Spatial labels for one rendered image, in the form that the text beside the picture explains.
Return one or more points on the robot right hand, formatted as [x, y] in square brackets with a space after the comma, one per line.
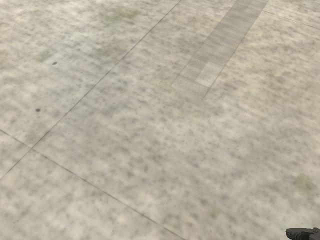
[303, 233]

